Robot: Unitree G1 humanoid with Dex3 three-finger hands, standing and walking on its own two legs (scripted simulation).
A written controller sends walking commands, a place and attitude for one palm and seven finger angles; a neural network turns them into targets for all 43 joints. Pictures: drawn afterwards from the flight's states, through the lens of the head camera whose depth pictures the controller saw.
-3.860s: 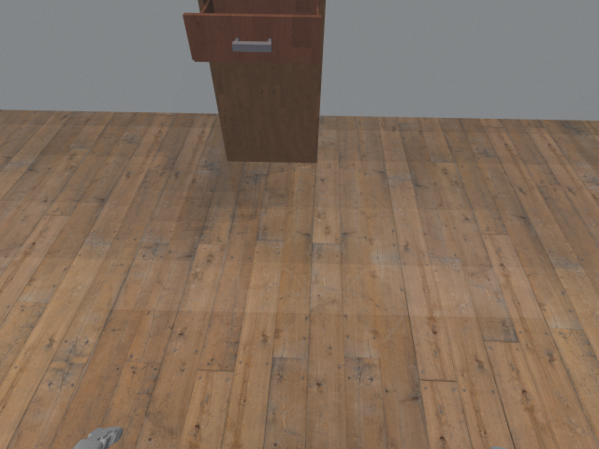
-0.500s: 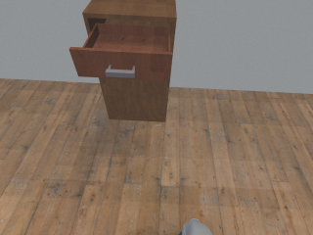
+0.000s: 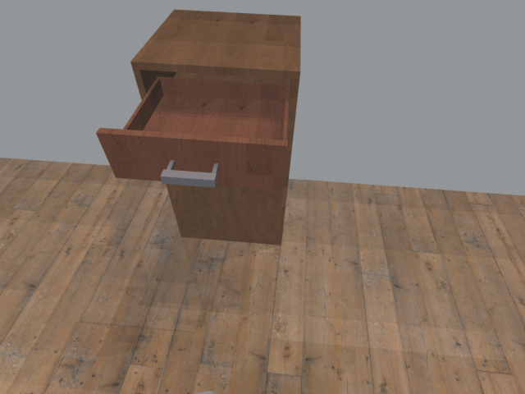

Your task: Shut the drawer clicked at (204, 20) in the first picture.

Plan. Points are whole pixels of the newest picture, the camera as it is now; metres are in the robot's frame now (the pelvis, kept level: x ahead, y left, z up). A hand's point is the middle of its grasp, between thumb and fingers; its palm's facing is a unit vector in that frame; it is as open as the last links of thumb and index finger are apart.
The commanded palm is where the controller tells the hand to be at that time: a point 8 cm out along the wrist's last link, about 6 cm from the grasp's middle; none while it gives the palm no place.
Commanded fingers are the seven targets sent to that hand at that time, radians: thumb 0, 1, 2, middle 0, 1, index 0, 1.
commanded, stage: take the last steps up to it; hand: left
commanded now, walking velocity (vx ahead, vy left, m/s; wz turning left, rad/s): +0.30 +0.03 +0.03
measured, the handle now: (191, 172) +0.57 +0.21 -0.03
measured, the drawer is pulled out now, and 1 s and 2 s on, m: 0.30 0.30 0.30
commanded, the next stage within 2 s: come to a stop and stand still in 0.62 s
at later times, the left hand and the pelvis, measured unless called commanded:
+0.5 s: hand (169, 351) +0.23 +0.20 -0.17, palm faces -0.01 -0.98 -0.22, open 7.3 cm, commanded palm none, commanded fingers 0.00 0.90 0.90 -0.20 -0.30 -0.20 -0.30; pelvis +0.16 +0.01 -0.01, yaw -1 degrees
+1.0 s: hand (183, 341) +0.25 +0.18 -0.19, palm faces +0.09 -0.98 -0.17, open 7.3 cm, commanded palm none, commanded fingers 0.00 0.90 0.90 -0.20 -0.30 -0.20 -0.30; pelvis +0.26 +0.01 -0.01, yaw +1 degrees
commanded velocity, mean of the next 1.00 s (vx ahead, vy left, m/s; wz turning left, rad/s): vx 0.10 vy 0.00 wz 0.01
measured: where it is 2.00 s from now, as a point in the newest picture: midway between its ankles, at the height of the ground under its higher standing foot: outside the picture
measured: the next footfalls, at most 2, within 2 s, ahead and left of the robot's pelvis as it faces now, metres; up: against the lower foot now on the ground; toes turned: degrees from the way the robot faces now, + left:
left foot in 0.08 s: +0.12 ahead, +0.13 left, +0.00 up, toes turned +9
right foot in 0.54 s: +0.28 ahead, -0.11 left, +0.00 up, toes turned -9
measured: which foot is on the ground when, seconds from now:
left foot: up 0.00-0.06, down 0.08-0.54, up 0.56-0.88, down 0.90-1.00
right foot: down 0.00-0.10, up 0.12-0.52, down 0.54-0.94, up 0.96-1.00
